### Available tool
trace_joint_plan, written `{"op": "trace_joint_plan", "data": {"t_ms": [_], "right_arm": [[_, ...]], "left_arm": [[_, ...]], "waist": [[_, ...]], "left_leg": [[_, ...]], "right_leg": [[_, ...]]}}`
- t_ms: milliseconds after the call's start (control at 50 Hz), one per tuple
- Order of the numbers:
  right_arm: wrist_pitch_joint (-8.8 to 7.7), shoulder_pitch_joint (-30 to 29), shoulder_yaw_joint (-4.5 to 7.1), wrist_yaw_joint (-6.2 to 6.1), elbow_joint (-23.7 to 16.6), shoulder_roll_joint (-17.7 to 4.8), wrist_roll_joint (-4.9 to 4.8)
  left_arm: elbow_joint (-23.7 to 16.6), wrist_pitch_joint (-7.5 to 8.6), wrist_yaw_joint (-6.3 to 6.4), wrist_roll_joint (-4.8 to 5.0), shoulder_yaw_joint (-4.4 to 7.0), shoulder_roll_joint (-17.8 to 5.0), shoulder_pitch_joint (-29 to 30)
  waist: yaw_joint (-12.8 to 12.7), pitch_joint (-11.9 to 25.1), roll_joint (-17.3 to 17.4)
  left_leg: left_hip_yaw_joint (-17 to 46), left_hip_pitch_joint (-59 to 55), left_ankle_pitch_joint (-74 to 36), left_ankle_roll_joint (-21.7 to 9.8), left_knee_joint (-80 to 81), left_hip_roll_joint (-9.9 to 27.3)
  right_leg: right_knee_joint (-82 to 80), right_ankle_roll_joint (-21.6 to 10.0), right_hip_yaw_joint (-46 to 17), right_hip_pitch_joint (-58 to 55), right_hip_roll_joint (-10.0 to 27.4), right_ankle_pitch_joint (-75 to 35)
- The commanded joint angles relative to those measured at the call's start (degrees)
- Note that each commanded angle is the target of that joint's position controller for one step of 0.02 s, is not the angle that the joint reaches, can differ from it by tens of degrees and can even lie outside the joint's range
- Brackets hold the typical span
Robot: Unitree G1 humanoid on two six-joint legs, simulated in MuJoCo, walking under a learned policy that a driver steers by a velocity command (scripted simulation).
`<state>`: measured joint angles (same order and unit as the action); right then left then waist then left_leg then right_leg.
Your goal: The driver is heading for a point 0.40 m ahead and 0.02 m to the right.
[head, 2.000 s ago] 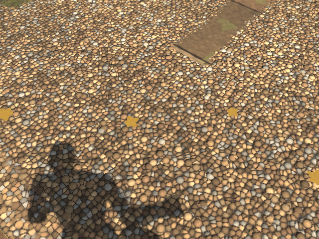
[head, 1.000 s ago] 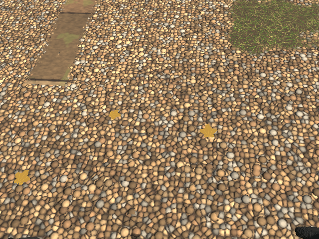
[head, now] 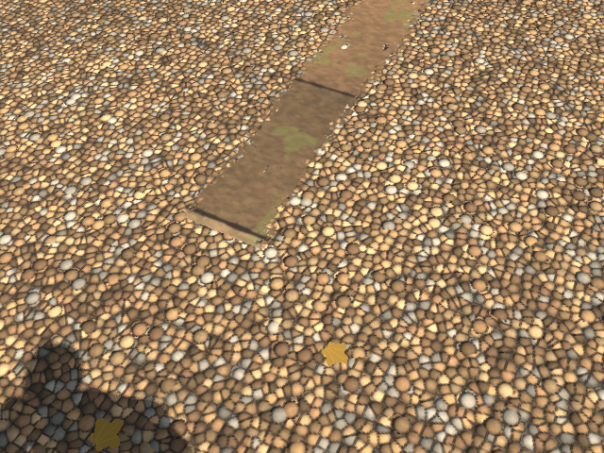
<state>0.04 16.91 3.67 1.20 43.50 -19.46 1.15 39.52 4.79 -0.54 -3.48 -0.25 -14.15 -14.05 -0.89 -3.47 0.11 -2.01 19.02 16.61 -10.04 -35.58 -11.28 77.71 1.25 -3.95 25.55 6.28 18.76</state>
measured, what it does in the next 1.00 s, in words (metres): walks ahead, turning left: right foot, then left foot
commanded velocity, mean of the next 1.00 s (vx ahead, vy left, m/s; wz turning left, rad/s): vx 0.40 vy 0.00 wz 0.40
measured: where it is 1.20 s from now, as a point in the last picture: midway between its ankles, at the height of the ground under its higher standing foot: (316, 395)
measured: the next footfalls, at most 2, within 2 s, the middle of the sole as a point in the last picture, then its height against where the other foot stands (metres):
right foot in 0.28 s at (376, 423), level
left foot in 0.70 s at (252, 384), level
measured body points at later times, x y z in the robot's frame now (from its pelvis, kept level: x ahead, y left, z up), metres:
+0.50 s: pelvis +0.41 -0.02 +0.03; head +0.46 +0.00 +0.47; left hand +0.39 +0.27 -0.09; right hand +0.68 -0.22 -0.07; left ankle +0.37 +0.10 -0.64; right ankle +0.48 -0.11 -0.72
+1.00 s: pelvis +0.54 +0.03 +0.01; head +0.56 +0.03 +0.46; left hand +0.55 +0.32 -0.11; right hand +0.78 -0.14 -0.10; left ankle +0.57 +0.16 -0.72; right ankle +0.59 -0.10 -0.72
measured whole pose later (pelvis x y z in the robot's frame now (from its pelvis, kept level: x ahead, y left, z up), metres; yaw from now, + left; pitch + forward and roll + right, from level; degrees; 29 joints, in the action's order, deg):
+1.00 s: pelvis +0.54 +0.03 +0.01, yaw +21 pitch -1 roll +1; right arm 0.7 6.0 0.8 -0.1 45.1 -13.2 0.9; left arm 47.9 -1.0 1.4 -1.2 1.0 -15.7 -10.7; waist 0.1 -2.1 -0.6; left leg 1.8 20.1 10.2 -0.7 -30.8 -2.4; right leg 33.5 1.9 -1.3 15.0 2.7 17.3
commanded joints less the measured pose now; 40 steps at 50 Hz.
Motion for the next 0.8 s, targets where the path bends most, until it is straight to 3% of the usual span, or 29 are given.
{"op": "trace_joint_plan", "data": {"t_ms": [20, 80, 120, 160, 200, 240, 260, 280, 300, 320, 340, 360, 380, 400, 420, 460, 480, 520, 600, 640, 680, 700, 720, 740, 760, 780, 800], "right_arm": [[-2.85, 1.1, 1.80, -0.76, -3.6, -7.5, -0.65], [-4.00, 2.4, 1.84, -0.59, -3.2, -7.7, -0.75], [-4.11, 4.0, 2.27, -0.39, -2.5, -8.3, -0.92], [-4.35, 6.3, 2.68, -0.42, -1.4, -9.3, -1.54], [-4.26, 6.7, 2.95, -0.94, -0.4, -10.0, -1.68], [-4.26, 7.8, 3.15, -1.60, 0.9, -11.5, -1.43], [-4.46, 5.9, 3.32, -1.54, 0.8, -12.5, -1.22], [-4.85, 3.2, 2.87, -1.42, 0.3, -10.5, -1.23], [-4.92, 4.1, 0.97, -1.73, -1.1, -1.9, -0.92], [-4.72, 15.2, -1.85, -1.27, -2.8, 3.1, -3.73], [-3.25, 11.9, -0.57, -1.78, -1.3, -4.4, -4.05], [-2.28, 3.3, 0.17, -1.88, -3.5, -7.3, -3.83], [-1.75, -1.0, -0.04, -2.03, -4.8, -6.3, -2.87], [-1.60, -3.4, 0.08, -1.96, -6.0, -5.6, -2.36], [-1.31, -3.5, -0.16, -1.73, -6.5, -4.3, -2.49], [-0.81, -1.8, -1.12, -1.80, -6.7, -1.0, -2.55], [-0.78, -2.8, -1.55, -1.80, -7.0, -0.1, -2.25], [-1.07, -4.9, -2.50, -1.31, -7.7, 1.0, -1.64], [-1.60, -10.5, -2.07, -0.08, -8.3, -1.6, -1.24], [-1.83, -12.2, -1.44, -0.05, -8.8, -2.8, -0.68], [-1.95, -10.2, -0.44, -0.62, -7.7, -4.3, -0.01], [-1.91, -8.4, 0.57, -1.29, -7.9, -8.2, 0.33], [-1.28, -8.2, -0.32, -1.92, -8.6, -7.4, 2.00], [-1.00, -7.1, -1.91, -1.56, -7.8, -1.2, 1.09], [-0.84, -8.6, -2.13, -0.95, -6.8, -0.6, -0.14], [-0.78, -10.4, -1.77, -0.58, -6.3, -1.3, -0.57], [-0.77, -12.8, -1.36, -0.52, -6.2, -2.5, -0.63]], "left_arm": [[-4.7, -1.50, 0.02, -1.22, 1.71, -8.4, -1.5], [-9.5, -1.98, -0.63, -0.38, 0.73, -7.0, 10.3], [-10.4, -1.66, -1.25, 0.44, 0.07, -5.9, 14.5], [-10.9, -1.25, -1.34, 1.22, 0.03, -6.2, 16.5], [-10.8, -0.85, -1.00, 1.22, 0.19, -7.1, 16.3], [-8.1, -0.26, 0.30, 0.61, 1.38, -9.5, 8.5], [-6.0, 0.33, 1.08, 0.90, 2.43, -11.8, 0.2], [-3.2, 0.89, 1.96, 0.65, 3.37, -13.9, -9.9], [-1.5, 1.34, 2.49, -0.34, 3.79, -16.6, -17.3], [-2.5, 2.84, 1.21, 2.10, 4.17, -16.4, -14.1], [-5.7, 2.37, 1.04, 2.17, 4.29, -12.2, -7.3], [-6.1, 2.30, 0.92, 2.24, 3.58, -8.6, -3.5], [-5.0, 2.33, 0.28, 2.40, 3.14, -7.8, -1.3], [-3.9, 2.51, -0.01, 3.02, 3.14, -8.0, -1.0], [-2.8, 2.64, -0.12, 2.96, 3.40, -8.6, -1.4], [-1.5, 2.64, -0.27, 3.62, 3.39, -8.2, 1.7], [-0.9, 2.52, -0.21, 3.75, 3.60, -9.0, 3.0], [0.1, 1.79, 0.24, 4.09, 4.37, -11.5, 4.8], [2.1, 1.10, 0.66, 4.76, 4.78, -12.9, 3.1], [3.2, 0.68, 0.70, 5.14, 4.88, -13.3, 2.9], [4.5, 0.25, 0.70, 5.06, 4.37, -11.7, 1.0], [4.6, 0.46, 0.73, 3.70, 3.78, -10.3, -1.3], [4.9, 0.35, 0.39, 2.65, 2.06, -6.2, -8.1], [5.3, -1.01, 0.17, 3.00, 2.02, -7.5, -6.2], [4.6, -2.18, -0.02, 3.97, 2.57, -9.4, -5.4], [4.8, -3.20, 0.47, 4.27, 3.01, -9.9, -3.2], [4.8, -4.11, 1.16, 3.96, 3.35, -10.2, -2.1]], "waist": [[-1.8, -0.2, -2.3], [0.6, -5.2, -1.0], [2.8, -4.4, 0.5], [4.7, -1.8, 2.0], [4.7, -0.4, 1.6], [2.2, 5.5, 2.2], [-2.7, 9.3, 3.1], [-8.2, 13.3, 3.1], [-8.4, 18.9, -9.6], [-1.2, 32.9, -28.4], [-3.8, 30.3, -15.3], [-4.5, 21.1, -7.9], [-3.0, 14.7, -0.2], [-2.1, 9.7, 0.8], [-1.0, 6.9, -0.5], [2.1, 5.2, -2.7], [2.5, 4.6, -3.2], [2.5, 6.9, -4.7], [0.8, 8.5, -4.6], [1.2, 7.4, -4.3], [2.1, 7.9, -3.2], [2.1, 10.3, 2.1], [-0.4, 17.3, 10.8], [1.9, 20.5, 11.1], [1.0, 18.7, 9.6], [0.9, 15.2, 6.8], [0.2, 12.0, 5.5]], "left_leg": [[27.2, -3.5, 1.0, -10.2, 23.5, 15.2], [23.6, 3.7, -4.6, -8.5, 27.7, 11.3], [22.3, 2.0, -14.1, -6.3, 26.6, 9.7], [23.6, -3.3, -26.2, -4.6, 25.2, 11.3], [22.9, -9.7, -38.1, -2.6, 21.4, 11.9], [22.8, -16.1, -58.7, 1.5, 9.7, 11.6], [22.5, -16.2, -60.7, 3.5, -1.1, 11.5], [20.6, -11.3, -53.2, 5.0, -13.9, 9.1], [14.3, 0.1, 0.2, 6.2, -35.7, 3.0], [18.4, 15.0, 18.6, 9.7, -52.6, -0.7], [17.1, 15.3, 13.3, 10.9, -52.8, 5.1], [13.8, 16.1, 10.5, 11.5, -49.5, 7.9], [11.6, 16.3, 10.4, 12.1, -47.4, 9.4], [11.1, 17.4, 10.3, 12.2, -44.0, 10.5], [10.7, 15.5, 10.3, 11.9, -41.4, 11.4], [9.6, 12.4, 8.9, 12.0, -30.4, 12.5], [8.3, 10.9, 7.0, 12.4, -24.3, 12.6], [6.0, 5.2, -2.9, 12.7, -12.7, 12.9], [5.8, -0.8, -16.1, 10.9, -1.1, 12.3], [5.3, -2.2, -17.1, 8.9, 3.6, 11.9], [4.3, -9.0, -22.7, 6.5, 9.1, 10.9], [9.9, -15.5, -46.9, 4.0, 8.3, 16.9], [23.4, -25.1, -61.5, -6.5, 6.8, 29.2], [27.4, -25.0, -59.3, -10.6, 8.2, 31.5], [26.9, -22.2, -46.5, -9.7, 10.1, 29.8], [25.2, -18.8, -36.5, -7.0, 11.9, 27.4], [23.5, -13.8, -30.9, -5.1, 13.6, 26.3]], "right_leg": [[-6.4, 1.9, 0.3, 12.2, 2.4, 3.4], [-22.0, 3.5, 4.0, 11.0, 1.5, -8.0], [-32.6, 3.0, 4.6, 7.2, -0.9, -18.2], [-38.8, 1.7, 4.8, 3.5, -3.2, -24.4], [-44.9, 0.1, 4.9, 0.0, -5.2, -24.9], [-47.7, -1.5, 5.7, -10.6, -9.8, -22.1], [-49.3, -2.3, 4.7, -18.8, -8.7, -24.3], [-50.4, -3.1, 3.1, -30.0, -4.3, -27.8], [-44.1, -5.4, -8.5, -43.3, 11.4, -50.6], [-48.2, -17.3, -37.4, -59.7, 21.9, -51.4], [-51.2, -16.6, -32.5, -53.0, 18.8, -40.4], [-52.0, -14.7, -21.6, -44.5, 15.0, -42.7], [-53.2, -13.8, -16.7, -36.2, 12.7, -47.5], [-55.1, -14.2, -13.8, -30.5, 11.1, -49.9], [-57.7, -13.9, -11.1, -25.4, 10.0, -50.6], [-61.0, -14.1, -6.3, -19.0, 8.4, -50.0], [-61.9, -14.3, -3.8, -16.3, 7.9, -51.9], [-62.6, -14.2, 1.5, -14.1, 6.0, -53.1], [-61.0, -12.1, 3.3, -15.7, 5.7, -43.4], [-57.6, -10.7, 3.1, -16.3, 5.9, -38.4], [-50.5, -7.9, 4.2, -14.7, 2.8, -33.0], [-42.9, -4.5, 7.0, -11.0, -1.0, -24.3], [-32.1, -0.5, 7.2, -3.1, -5.3, 2.5], [-25.1, 1.8, 1.7, -1.5, -4.5, 20.3], [-23.3, 2.5, 0.0, 0.3, -3.4, 22.3], [-22.8, 3.1, 0.2, 1.5, -2.8, 20.8], [-24.5, 3.7, 0.2, 1.0, -2.3, 17.7]]}}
